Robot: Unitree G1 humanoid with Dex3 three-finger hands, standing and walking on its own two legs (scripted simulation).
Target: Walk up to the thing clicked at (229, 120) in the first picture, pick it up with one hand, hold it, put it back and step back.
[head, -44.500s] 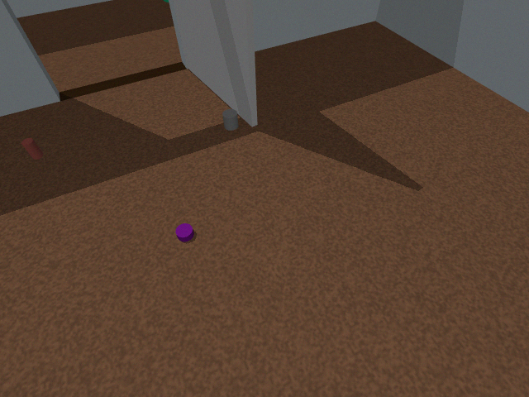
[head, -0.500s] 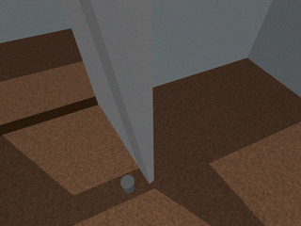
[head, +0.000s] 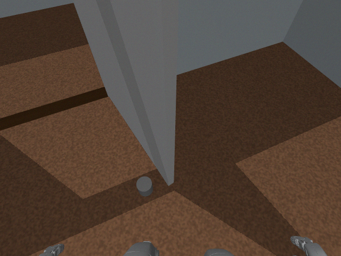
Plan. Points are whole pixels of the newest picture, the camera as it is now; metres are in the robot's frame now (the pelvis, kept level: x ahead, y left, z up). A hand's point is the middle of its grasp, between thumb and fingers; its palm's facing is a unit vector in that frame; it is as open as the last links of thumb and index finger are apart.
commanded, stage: step back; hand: left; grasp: from above
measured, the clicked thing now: (145, 186) +0.50 +0.15 -0.72
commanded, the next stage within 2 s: none
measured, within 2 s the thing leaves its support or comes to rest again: neither
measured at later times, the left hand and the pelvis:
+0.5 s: hand out of the picture +0.03 +0.28 -0.16, palm faces -0.10 -0.91 -0.39, open 7.4 cm; pelvis -0.09 +0.02 -0.01, yaw -5 degrees
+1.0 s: hand out of the picture -0.10 +0.30 -0.15, palm faces +0.00 -0.93 -0.37, open 7.4 cm; pelvis -0.23 +0.04 +0.00, yaw +0 degrees
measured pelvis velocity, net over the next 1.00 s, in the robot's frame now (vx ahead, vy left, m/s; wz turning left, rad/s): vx -0.23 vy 0.04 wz -0.01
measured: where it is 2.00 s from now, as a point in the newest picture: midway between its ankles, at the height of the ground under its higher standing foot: outside the picture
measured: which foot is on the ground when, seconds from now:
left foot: down 0.00-0.52, up 0.54-0.84, down 0.86-1.00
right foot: down 0.00-0.08, up 0.10-0.48, down 0.50-0.88, up 0.90-1.00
